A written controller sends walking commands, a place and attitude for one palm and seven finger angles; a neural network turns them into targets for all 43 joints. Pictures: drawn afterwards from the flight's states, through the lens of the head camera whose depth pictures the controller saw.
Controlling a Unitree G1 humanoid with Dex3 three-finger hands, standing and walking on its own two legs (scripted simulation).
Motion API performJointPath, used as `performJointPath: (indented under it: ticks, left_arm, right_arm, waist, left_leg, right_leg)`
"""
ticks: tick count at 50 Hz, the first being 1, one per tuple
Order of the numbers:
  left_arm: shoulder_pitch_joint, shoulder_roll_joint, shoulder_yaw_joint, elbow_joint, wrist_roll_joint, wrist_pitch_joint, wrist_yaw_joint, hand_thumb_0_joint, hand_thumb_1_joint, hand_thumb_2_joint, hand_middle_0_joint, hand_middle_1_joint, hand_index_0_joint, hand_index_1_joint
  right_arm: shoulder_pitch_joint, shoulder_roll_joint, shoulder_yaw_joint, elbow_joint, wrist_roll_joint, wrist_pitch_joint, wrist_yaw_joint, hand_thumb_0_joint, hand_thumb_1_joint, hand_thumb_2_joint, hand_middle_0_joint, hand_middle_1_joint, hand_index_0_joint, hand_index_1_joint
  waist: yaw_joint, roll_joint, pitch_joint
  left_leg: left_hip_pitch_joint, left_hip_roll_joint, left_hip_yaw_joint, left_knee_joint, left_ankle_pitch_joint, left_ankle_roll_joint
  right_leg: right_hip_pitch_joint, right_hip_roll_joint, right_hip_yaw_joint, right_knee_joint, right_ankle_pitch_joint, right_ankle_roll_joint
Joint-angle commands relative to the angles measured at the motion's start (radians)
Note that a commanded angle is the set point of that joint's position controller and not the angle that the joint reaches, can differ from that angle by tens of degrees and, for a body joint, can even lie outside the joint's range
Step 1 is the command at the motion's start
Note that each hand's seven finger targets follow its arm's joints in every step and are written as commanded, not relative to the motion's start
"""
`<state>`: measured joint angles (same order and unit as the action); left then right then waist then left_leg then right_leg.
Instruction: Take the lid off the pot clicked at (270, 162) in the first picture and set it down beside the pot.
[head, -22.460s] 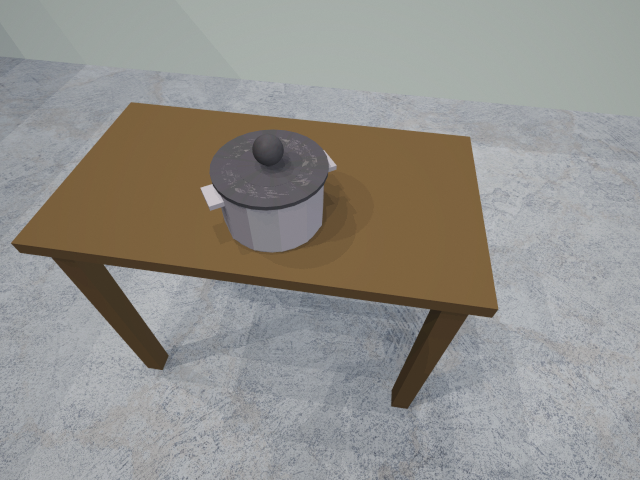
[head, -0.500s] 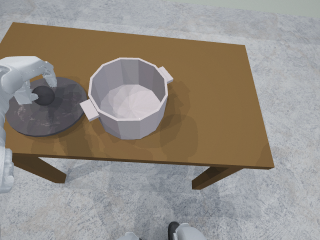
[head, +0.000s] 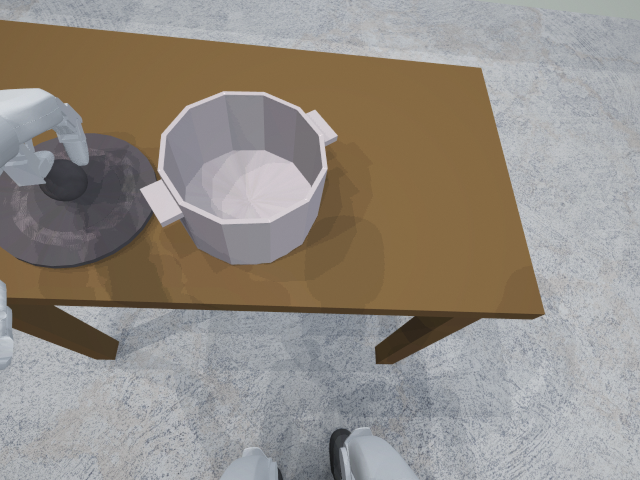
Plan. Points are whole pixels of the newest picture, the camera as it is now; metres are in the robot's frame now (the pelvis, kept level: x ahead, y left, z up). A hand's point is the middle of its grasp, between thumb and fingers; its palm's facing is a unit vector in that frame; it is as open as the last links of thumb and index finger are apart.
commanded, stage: open the fingers wide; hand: left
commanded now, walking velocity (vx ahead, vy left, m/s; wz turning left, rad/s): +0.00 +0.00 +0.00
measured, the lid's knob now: (63, 180) +0.50 +0.30 -0.01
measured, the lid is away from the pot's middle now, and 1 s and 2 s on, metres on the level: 0.23 0.23 0.23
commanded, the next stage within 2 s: raise the empty hand in 1.06 s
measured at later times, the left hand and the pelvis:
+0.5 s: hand (29, 161) +0.49 +0.31 +0.05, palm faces -0.46 -0.07 -0.89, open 6.4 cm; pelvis +0.00 +0.00 +0.00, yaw +0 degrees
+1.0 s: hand (27, 147) +0.50 +0.31 +0.06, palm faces -0.45 -0.08 -0.89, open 8.6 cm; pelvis +0.01 +0.00 +0.00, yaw -1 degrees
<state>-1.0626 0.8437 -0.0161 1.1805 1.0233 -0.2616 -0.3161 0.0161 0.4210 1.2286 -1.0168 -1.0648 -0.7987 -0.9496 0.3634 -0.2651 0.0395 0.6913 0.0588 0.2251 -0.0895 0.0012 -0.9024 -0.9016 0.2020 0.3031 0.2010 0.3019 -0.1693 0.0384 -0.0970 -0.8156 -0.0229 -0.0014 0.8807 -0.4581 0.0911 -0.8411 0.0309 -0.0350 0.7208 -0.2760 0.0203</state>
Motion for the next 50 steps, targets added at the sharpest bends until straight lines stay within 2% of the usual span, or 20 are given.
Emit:
performJointPath:
  ticks: [1, 3, 4, 6, 7, 8, 10, 12, 16, 19, 22, 25, 27, 31, 34, 38, 41, 45, 48, 50]
  left_arm:
    - [-0.295, 0.211, 0.035, -0.193, -0.02, -0.003, 0.017, 0.0, 0.417, 1.12, -0.962, -1.068, -0.759, -0.96]
    - [-0.304, 0.218, 0.029, -0.151, -0.002, 0.0, 0.028, 0.0, 0.403, 1.076, -0.924, -1.066, -0.732, -0.964]
    - [-0.285, 0.239, 0.04, -0.109, 0.0, 0.002, 0.033, 0.0, 0.395, 1.056, -0.905, -1.065, -0.718, -0.966]
    - [-0.293, 0.288, 0.061, -0.118, 0.005, 0.006, 0.042, 0.0, 0.378, 1.018, -0.868, -1.061, -0.692, -0.968]
    - [-0.307, 0.273, 0.054, -0.146, 0.01, 0.002, 0.044, 0.0, 0.369, 1.0, -0.85, -1.058, -0.679, -0.968]
    - [-0.312, 0.223, 0.018, -0.138, 0.013, 0.006, 0.042, 0.0, 0.359, 0.982, -0.832, -1.056, -0.667, -0.969]
    - [-0.283, 0.254, 0.047, -0.105, 0.002, 0.009, 0.043, 0.0, 0.34, 0.948, -0.796, -1.05, -0.642, -0.969]
    - [-0.323, 0.206, 0.001, -0.11, -0.002, 0.015, 0.034, 0.0, 0.32, 0.917, -0.76, -1.044, -0.617, -0.968]
    - [-0.289, 0.272, 0.056, -0.127, -0.003, 0.007, 0.025, 0.0, 0.28, 0.852, -0.689, -1.03, -0.568, -0.966]
    - [-0.282, 0.213, 0.022, -0.115, -0.01, 0.008, 0.016, 0.0, 0.25, 0.803, -0.636, -1.02, -0.531, -0.964]
    - [-0.267, 0.247, 0.055, -0.144, -0.007, 0.002, 0.017, 0.0, 0.22, 0.756, -0.583, -1.009, -0.495, -0.962]
    - [-0.263, 0.188, 0.002, -0.08, -0.016, 0.017, 0.014, 0.0, 0.188, 0.712, -0.531, -0.995, -0.46, -0.958]
    - [-0.28, 0.171, -0.017, -0.075, -0.013, 0.02, 0.012, 0.0, 0.164, 0.687, -0.498, -0.985, -0.437, -0.953]
    - [-0.252, 0.191, 0.001, -0.095, -0.01, 0.019, 0.006, 0.0, 0.118, 0.636, -0.431, -0.963, -0.392, -0.943]
    - [-0.229, 0.185, -0.005, -0.059, -0.025, 0.019, -0.003, 0.0, 0.083, 0.597, -0.381, -0.947, -0.359, -0.935]
    - [-0.206, 0.199, 0.005, -0.076, -0.022, 0.015, -0.006, 0.0, 0.036, 0.547, -0.315, -0.924, -0.315, -0.924]
    - [-0.205, 0.168, -0.019, -0.071, -0.026, 0.022, -0.009, 0.0, 0.03, 0.56, -0.318, -0.917, -0.318, -0.917]
    - [-0.187, 0.213, 0.021, -0.087, -0.029, 0.016, -0.01, 0.0, 0.023, 0.575, -0.323, -0.908, -0.323, -0.908]
    - [-0.178, 0.173, -0.008, -0.075, -0.034, 0.019, -0.014, 0.0, 0.019, 0.582, -0.326, -0.903, -0.326, -0.903]
    - [-0.158, 0.218, 0.019, -0.061, -0.035, 0.018, -0.009, 0.0, 0.017, 0.587, -0.327, -0.9, -0.327, -0.9]
  right_arm:
    - [0.148, -0.195, -0.076, -0.044, -0.007, 0.013, -0.002, 0.0, -0.9, -0.9, 0.2, 0.3, 0.2, 0.3]
    - [0.157, -0.192, -0.072, -0.037, -0.001, 0.011, -0.002, 0.0, -0.9, -0.9, 0.2, 0.3, 0.2, 0.3]
    - [0.154, -0.195, -0.063, -0.043, 0.006, 0.009, -0.005, 0.0, -0.9, -0.9, 0.2, 0.3, 0.2, 0.3]
    - [0.15, -0.198, -0.056, -0.054, 0.008, 0.006, -0.007, 0.0, -0.9, -0.9, 0.2, 0.3, 0.2, 0.3]
    - [0.149, -0.198, -0.06, -0.053, 0.004, 0.005, -0.006, 0.0, -0.9, -0.9, 0.2, 0.3, 0.2, 0.3]
    - [0.154, -0.192, -0.063, -0.05, 0.003, 0.004, -0.004, 0.0, -0.9, -0.9, 0.2, 0.3, 0.2, 0.3]
    - [0.148, -0.198, -0.06, -0.06, 0.006, 0.002, -0.005, 0.0, -0.9, -0.9, 0.2, 0.3, 0.2, 0.3]
    - [0.145, -0.2, -0.059, -0.059, 0.008, 0.0, -0.007, 0.0, -0.9, -0.9, 0.2, 0.3, 0.2, 0.3]
    - [0.144, -0.198, -0.059, -0.073, 0.007, -0.003, -0.009, 0.0, -0.9, -0.9, 0.2, 0.3, 0.2, 0.3]
    - [0.144, -0.196, -0.065, -0.066, 0.007, 0.0, -0.006, 0.0, -0.9, -0.9, 0.2, 0.3, 0.2, 0.3]
    - [0.145, -0.198, -0.068, -0.068, 0.003, 0.007, -0.004, 0.0, -0.9, -0.9, 0.2, 0.3, 0.2, 0.3]
    - [0.137, -0.198, -0.063, -0.066, 0.008, 0.009, -0.004, 0.0, -0.9, -0.9, 0.2, 0.3, 0.2, 0.3]
    - [0.137, -0.201, -0.062, -0.066, 0.012, 0.007, -0.004, 0.0, -0.9, -0.9, 0.2, 0.3, 0.2, 0.3]
    - [0.145, -0.195, -0.063, -0.071, 0.009, 0.009, -0.001, 0.0, -0.9, -0.9, 0.2, 0.3, 0.2, 0.3]
    - [0.134, -0.198, -0.059, -0.079, 0.012, 0.009, -0.004, 0.0, -0.9, -0.9, 0.2, 0.3, 0.2, 0.3]
    - [0.138, -0.196, -0.059, -0.078, 0.014, 0.01, 0.0, 0.0, -0.9, -0.9, 0.2, 0.3, 0.2, 0.3]
    - [0.13, -0.196, -0.061, -0.082, 0.014, 0.014, 0.003, 0.0, -0.9, -0.9, 0.2, 0.3, 0.2, 0.3]
    - [0.134, -0.196, -0.062, -0.086, 0.014, 0.014, 0.004, 0.0, -0.9, -0.9, 0.2, 0.3, 0.2, 0.3]
    - [0.13, -0.195, -0.064, -0.086, 0.013, 0.016, 0.005, 0.0, -0.9, -0.9, 0.2, 0.3, 0.2, 0.3]
    - [0.126, -0.2, -0.057, -0.095, 0.019, 0.013, 0.004, 0.0, -0.9, -0.9, 0.2, 0.3, 0.2, 0.3]
  waist:
    - [0.026, 0.128, -0.47]
    - [0.016, 0.142, -0.432]
    - [0.016, 0.103, -0.406]
    - [0.024, 0.113, -0.412]
    - [0.03, 0.17, -0.425]
    - [0.02, 0.175, -0.427]
    - [0.018, 0.096, -0.41]
    - [0.006, 0.128, -0.402]
    - [0.025, 0.106, -0.437]
    - [0.022, 0.121, -0.423]
    - [0.035, 0.135, -0.458]
    - [0.011, 0.077, -0.398]
    - [0.009, 0.091, -0.394]
    - [0.023, 0.111, -0.431]
    - [0.014, 0.057, -0.413]
    - [0.03, 0.096, -0.417]
    - [0.024, 0.083, -0.4]
    - [0.037, 0.07, -0.425]
    - [0.029, 0.071, -0.414]
    - [0.034, 0.031, -0.404]
  left_leg:
    - [0.408, 0.032, -0.058, -0.08, 0.696, -0.071]
    - [0.429, 0.034, -0.067, -0.078, 0.705, -0.077]
    - [0.394, 0.032, -0.065, -0.079, 0.662, -0.073]
    - [0.352, 0.022, -0.052, -0.089, 0.598, -0.064]
    - [0.386, 0.025, -0.057, -0.089, 0.64, -0.075]
    - [0.418, 0.031, -0.07, -0.086, 0.667, -0.084]
    - [0.374, 0.029, -0.056, -0.078, 0.622, -0.067]
    - [0.372, 0.028, -0.059, -0.084, 0.617, -0.068]
    - [0.363, 0.024, -0.054, -0.075, 0.636, -0.065]
    - [0.406, 0.034, -0.066, -0.07, 0.699, -0.077]
    - [0.427, 0.033, -0.067, -0.067, 0.748, -0.083]
    - [0.376, 0.031, -0.057, -0.07, 0.668, -0.07]
    - [0.372, 0.03, -0.058, -0.073, 0.661, -0.071]
    - [0.391, 0.028, -0.057, -0.063, 0.719, -0.075]
    - [0.36, 0.026, -0.046, -0.064, 0.679, -0.064]
    - [0.385, 0.029, -0.054, -0.067, 0.729, -0.075]
    - [0.373, 0.027, -0.05, -0.071, 0.712, -0.072]
    - [0.38, 0.026, -0.045, -0.068, 0.738, -0.07]
    - [0.39, 0.026, -0.045, -0.071, 0.754, -0.072]
    - [0.351, 0.02, -0.037, -0.075, 0.7, -0.063]
  right_leg:
    - [0.175, 0.033, -0.036, -0.037, 0.226, -0.074]
    - [0.123, 0.036, -0.044, -0.034, 0.193, -0.073]
    - [0.126, 0.036, -0.044, -0.03, 0.174, -0.072]
    - [0.166, 0.031, -0.034, -0.03, 0.175, -0.074]
    - [0.141, 0.029, -0.038, -0.023, 0.182, -0.08]
    - [0.109, 0.033, -0.045, -0.023, 0.164, -0.078]
    - [0.139, 0.034, -0.039, -0.027, 0.171, -0.071]
    - [0.116, 0.03, -0.041, -0.022, 0.17, -0.074]
    - [0.168, 0.031, -0.034, -0.017, 0.199, -0.072]
    - [0.117, 0.032, -0.046, -0.015, 0.188, -0.072]
    - [0.13, 0.032, -0.042, -0.009, 0.217, -0.075]
    - [0.119, 0.035, -0.043, -0.019, 0.19, -0.069]
    - [0.107, 0.034, -0.043, -0.014, 0.184, -0.072]
    - [0.137, 0.037, -0.039, -0.009, 0.221, -0.073]
    - [0.152, 0.037, -0.037, -0.013, 0.229, -0.068]
    - [0.145, 0.037, -0.041, -0.006, 0.232, -0.073]
    - [0.145, 0.039, -0.039, -0.014, 0.23, -0.072]
    - [0.18, 0.036, -0.034, -0.012, 0.265, -0.072]
    - [0.168, 0.038, -0.034, -0.016, 0.271, -0.071]
    - [0.199, 0.037, -0.028, -0.019, 0.273, -0.07]
